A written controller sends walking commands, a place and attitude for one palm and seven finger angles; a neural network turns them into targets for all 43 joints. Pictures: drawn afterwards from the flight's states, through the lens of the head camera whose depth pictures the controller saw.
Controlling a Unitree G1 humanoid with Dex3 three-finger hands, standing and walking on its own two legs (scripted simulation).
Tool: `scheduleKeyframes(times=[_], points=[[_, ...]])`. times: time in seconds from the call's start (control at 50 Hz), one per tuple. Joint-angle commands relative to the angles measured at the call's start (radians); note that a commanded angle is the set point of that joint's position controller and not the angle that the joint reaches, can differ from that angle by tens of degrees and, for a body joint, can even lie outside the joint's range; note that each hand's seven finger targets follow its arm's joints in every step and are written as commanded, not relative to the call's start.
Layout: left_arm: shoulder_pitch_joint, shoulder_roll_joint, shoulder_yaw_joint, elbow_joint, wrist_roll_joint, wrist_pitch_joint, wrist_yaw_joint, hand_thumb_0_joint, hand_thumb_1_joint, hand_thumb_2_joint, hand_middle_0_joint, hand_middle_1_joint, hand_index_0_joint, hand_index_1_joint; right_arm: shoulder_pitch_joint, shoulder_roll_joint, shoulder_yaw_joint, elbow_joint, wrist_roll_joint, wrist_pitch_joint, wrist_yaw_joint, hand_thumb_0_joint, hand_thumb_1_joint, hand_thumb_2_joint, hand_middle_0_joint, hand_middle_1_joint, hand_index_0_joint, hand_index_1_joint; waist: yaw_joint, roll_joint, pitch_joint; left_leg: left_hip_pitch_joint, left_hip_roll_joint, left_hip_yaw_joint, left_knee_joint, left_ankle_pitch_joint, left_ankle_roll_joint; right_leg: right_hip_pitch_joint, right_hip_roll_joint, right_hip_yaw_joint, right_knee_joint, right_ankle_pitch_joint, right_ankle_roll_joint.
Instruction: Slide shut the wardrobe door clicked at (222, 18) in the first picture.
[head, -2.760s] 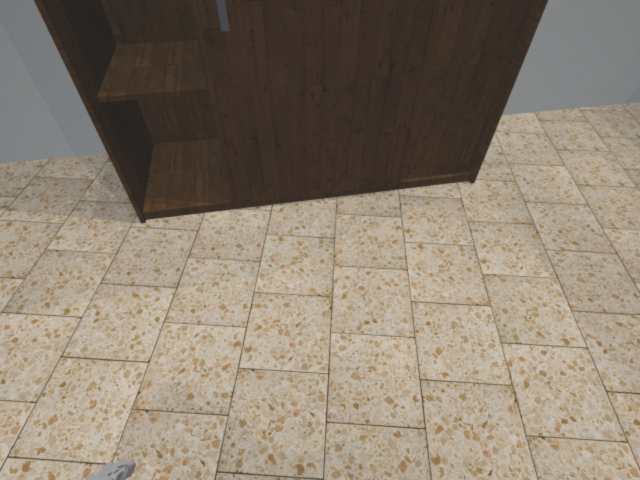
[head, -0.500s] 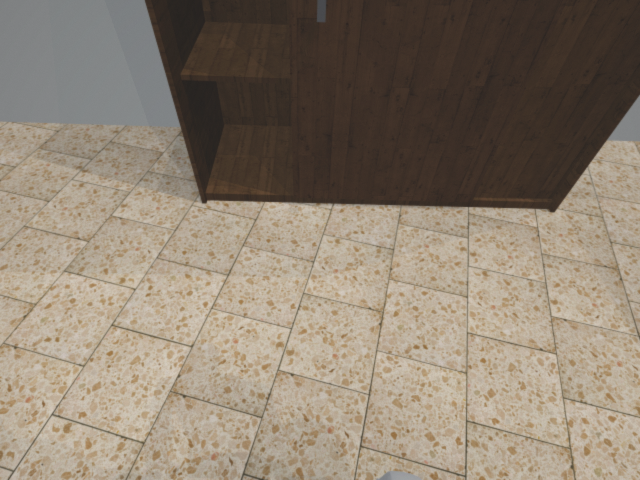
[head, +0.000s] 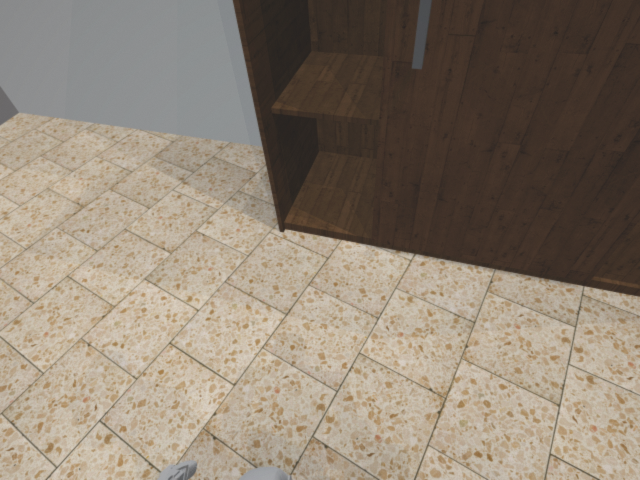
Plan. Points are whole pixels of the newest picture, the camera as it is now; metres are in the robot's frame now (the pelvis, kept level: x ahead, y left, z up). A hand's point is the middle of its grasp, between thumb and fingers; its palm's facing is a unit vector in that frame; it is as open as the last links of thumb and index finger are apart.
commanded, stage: walk to a spot facing it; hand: right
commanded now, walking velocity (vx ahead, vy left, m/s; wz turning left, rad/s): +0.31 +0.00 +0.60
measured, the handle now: (426, 5) +1.02 -0.22 +0.16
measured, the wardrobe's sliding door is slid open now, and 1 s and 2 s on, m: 0.38 0.38 0.38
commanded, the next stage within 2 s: turn to face it in 0.48 s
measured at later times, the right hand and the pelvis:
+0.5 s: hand (369, 328) +0.40 -0.07 -0.17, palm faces -0.33 +0.93 -0.17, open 7.3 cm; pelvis +0.20 +0.06 -0.02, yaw +16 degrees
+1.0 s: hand (406, 325) +0.41 -0.13 -0.18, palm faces -0.15 +0.98 -0.16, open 7.3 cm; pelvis +0.34 +0.04 +0.00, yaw +13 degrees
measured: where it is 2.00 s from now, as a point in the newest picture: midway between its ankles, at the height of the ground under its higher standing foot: (308, 463)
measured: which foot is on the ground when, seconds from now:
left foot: up 0.00-0.38, down 0.40-0.86, up 0.88-1.00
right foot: down 0.00-0.42, up 0.44-0.80, down 0.82-1.00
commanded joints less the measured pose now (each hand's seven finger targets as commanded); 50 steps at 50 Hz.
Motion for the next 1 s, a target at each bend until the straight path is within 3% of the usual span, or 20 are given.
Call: scheduleKeyframes(times=[0.0,0.1,0.24,0.3,0.34,0.36,0.38,0.4,0.42,0.46,0.48,0.54,0.62,0.72,0.78,0.8,0.84,0.86,0.92,0.98], points=[[0.115,0.136,0.037,-0.005,0.001,-0.019,0.012,0.0,0.9,0.9,-0.2,-0.3,-0.2,-0.3,0.004,0.022,0.003,-0.093,-0.011,0.01,0.021,0.0,-0.9,-0.9,0.2,0.3,0.2,0.3,0.013,-0.175,0.04,-0.143,0.099,-0.027,-0.036,0.128,-0.027,-0.002,-0.269,0.168,-0.381,-0.018,-0.071],[0.223,0.145,0.041,0.039,-0.005,-0.025,0.013,0.0,0.9,0.9,-0.2,-0.3,-0.2,-0.3,-0.141,0.027,0.01,-0.14,-0.013,0.016,0.03,0.0,-0.9,-0.9,0.2,0.3,0.2,0.3,0.046,-0.137,0.054,-0.278,0.117,0.007,-0.19,0.236,-0.053,0.183,-0.264,0.08,-0.379,0.146,-0.081],[0.347,0.152,0.038,0.094,0.011,-0.007,0.011,0.0,0.9,0.9,-0.2,-0.3,-0.2,-0.3,-0.357,0.043,0.027,-0.191,-0.006,0.002,0.033,0.0,-0.9,-0.9,0.2,0.3,0.2,0.3,0.112,-0.16,0.102,-0.211,0.075,0.091,-0.505,0.191,-0.017,0.296,-0.284,-0.041,-0.32,0.375,-0.074],[0.345,0.184,0.047,0.093,0.012,-0.001,0.012,0.0,0.9,0.9,-0.2,-0.3,-0.2,-0.3,-0.327,0.024,0.027,-0.186,-0.004,-0.011,0.03,0.0,-0.9,-0.9,0.2,0.3,0.2,0.3,0.09,-0.198,0.049,-0.102,0.016,0.136,-0.606,0.103,0.03,0.372,-0.293,-0.104,-0.19,0.68,-0.057],[0.32,0.217,0.054,0.073,0.005,0.004,0.008,0.0,0.9,0.9,-0.2,-0.3,-0.2,-0.3,-0.156,-0.022,0.013,-0.136,-0.007,-0.03,0.021,0.0,-0.9,-0.9,0.2,0.3,0.2,0.3,0.007,-0.183,-0.07,0.177,-0.053,0.18,-0.704,0.087,0.065,0.329,-0.272,-0.144,0.087,0.889,-0.018],[0.307,0.217,0.05,0.054,-0.006,0.007,-0.003,0.0,0.9,0.9,-0.2,-0.3,-0.2,-0.3,0.001,-0.089,-0.005,-0.088,-0.009,-0.045,0.015,0.0,-0.9,-0.9,0.2,0.3,0.2,0.3,-0.069,-0.132,-0.178,0.511,-0.025,0.142,-0.759,0.199,0.093,0.127,-0.252,-0.154,0.324,0.747,0.029],[0.321,0.15,0.037,0.018,-0.023,0.007,-0.011,0.0,0.9,0.9,-0.2,-0.3,-0.2,-0.3,0.122,-0.216,-0.032,-0.066,-0.002,-0.055,0.0,0.0,-0.9,-0.9,0.2,0.3,0.2,0.3,-0.102,0.061,-0.322,0.845,0.282,-0.296,-0.771,0.382,0.207,-0.231,-0.11,-0.13,0.647,-0.082,0.089],[0.224,0.133,0.034,-0.026,-0.022,0.005,0.004,0.0,0.9,0.9,-0.2,-0.3,-0.2,-0.3,0.175,-0.291,-0.043,-0.047,0.027,-0.048,-0.011,0.0,-0.9,-0.9,0.2,0.3,0.2,0.3,-0.105,0.085,-0.343,0.877,0.437,-0.552,-0.833,0.744,0.299,-0.419,-0.028,0.006,0.901,-0.39,0.105],[0.198,0.156,0.042,-0.04,-0.017,0.002,0.012,0.0,0.9,0.9,-0.2,-0.3,-0.2,-0.3,0.13,-0.261,-0.04,-0.068,0.029,-0.043,-0.019,0.0,-0.9,-0.9,0.2,0.3,0.2,0.3,-0.088,0.029,-0.302,0.754,0.395,-0.463,-0.852,0.737,0.273,-0.41,-0.064,0.127,0.91,-0.275,0.088],[0.149,0.149,0.044,-0.032,-0.003,0.023,0.008,0.0,0.9,0.9,-0.2,-0.3,-0.2,-0.3,-0.024,-0.173,-0.017,-0.108,0.026,-0.045,-0.028,0.0,-0.9,-0.9,0.2,0.3,0.2,0.3,-0.009,-0.021,-0.123,0.467,0.328,-0.35,-0.928,0.499,0.229,-0.385,-0.134,0.172,0.839,-0.139,0.098],[0.147,0.134,0.043,-0.021,0.003,0.039,0.006,0.0,0.9,0.9,-0.2,-0.3,-0.2,-0.3,-0.07,-0.143,-0.007,-0.113,0.022,-0.051,-0.032,0.0,-0.9,-0.9,0.2,0.3,0.2,0.3,0.027,-0.067,-0.072,0.322,0.283,-0.275,-0.957,0.484,0.199,-0.319,-0.137,0.165,0.773,-0.112,0.102],[0.221,0.105,0.042,0.002,0.008,0.066,0.002,0.0,0.9,0.9,-0.2,-0.3,-0.2,-0.3,-0.124,-0.119,-0.003,-0.117,0.006,-0.061,-0.034,0.0,-0.9,-0.9,0.2,0.3,0.2,0.3,0.092,0.008,-0.082,0.174,0.203,-0.169,-0.977,0.442,0.173,-0.224,-0.111,0.144,0.624,-0.076,0.116],[0.169,0.085,0.032,-0.007,0.006,0.073,-0.006,0.0,0.9,0.9,-0.2,-0.3,-0.2,-0.3,-0.106,-0.082,0.012,-0.094,0.004,-0.063,-0.036,0.0,-0.9,-0.9,0.2,0.3,0.2,0.3,0.095,0.04,-0.084,0.161,0.175,-0.133,-0.997,0.416,0.163,-0.207,-0.076,0.142,0.484,0.007,0.104],[0.046,0.063,0.011,0.001,-0.008,0.057,-0.01,0.0,0.9,0.9,-0.2,-0.3,-0.2,-0.3,-0.038,-0.064,0.036,-0.033,0.007,-0.058,-0.046,0.0,-0.9,-0.9,0.2,0.3,0.2,0.3,0.039,0.053,-0.067,0.28,0.194,-0.094,-0.964,0.508,0.135,-0.096,-0.01,0.127,0.167,0.003,0.079],[0.075,0.095,0.009,0.026,-0.004,0.051,-0.01,0.0,0.9,0.9,-0.2,-0.3,-0.2,-0.3,-0.021,-0.061,0.041,-0.016,0.016,-0.044,-0.055,0.0,-0.9,-0.9,0.2,0.3,0.2,0.3,0.05,0.013,-0.058,0.283,0.168,-0.034,-0.864,0.44,0.068,0.068,0.005,0.142,-0.057,0.185,0.061],[0.105,0.15,0.019,0.033,-0.001,0.048,-0.011,0.0,0.9,0.9,-0.2,-0.3,-0.2,-0.3,0.007,-0.047,0.041,-0.015,0.017,-0.035,-0.057,0.0,-0.9,-0.9,0.2,0.3,0.2,0.3,0.05,-0.104,-0.088,0.238,0.128,0.009,-0.756,0.321,0.024,0.156,-0.057,0.222,-0.085,0.388,0.033],[0.137,0.24,0.034,0.027,0.003,0.06,-0.001,0.0,0.9,0.9,-0.2,-0.3,-0.2,-0.3,0.047,-0.01,0.052,-0.031,0.024,-0.023,-0.06,0.0,-0.9,-0.9,0.2,0.3,0.2,0.3,0.053,-0.407,-0.109,0.039,0.004,0.081,-0.43,-0.269,-0.068,0.249,-0.299,0.56,-0.199,0.68,-0.146],[0.141,0.238,0.035,0.033,0.003,0.067,0.011,0.0,0.9,0.9,-0.2,-0.3,-0.2,-0.3,-0.008,-0.041,0.044,-0.034,0.018,-0.015,-0.065,0.0,-0.9,-0.9,0.2,0.3,0.2,0.3,0.072,-0.355,-0.096,0.029,0.011,0.007,-0.302,-0.304,-0.063,0.186,-0.29,0.581,-0.237,0.599,-0.172],[0.06,0.214,0.035,-0.002,0.002,0.074,0.01,0.0,0.9,0.9,-0.2,-0.3,-0.2,-0.3,-0.065,-0.048,0.025,-0.05,0.012,-0.012,-0.048,0.0,-0.9,-0.9,0.2,0.3,0.2,0.3,0.045,-0.179,-0.057,-0.027,0.045,-0.023,-0.2,-0.168,-0.064,0.109,-0.208,0.488,-0.236,0.424,-0.163],[0.056,0.206,0.049,-0.019,-0.002,0.074,0.007,0.0,0.9,0.9,-0.2,-0.3,-0.2,-0.3,-0.04,-0.033,0.017,-0.051,0.01,0.001,-0.048,0.0,-0.9,-0.9,0.2,0.3,0.2,0.3,0.043,-0.174,-0.109,-0.021,0.049,-0.019,-0.205,-0.07,-0.082,0.126,-0.149,0.42,-0.251,0.357,-0.136]])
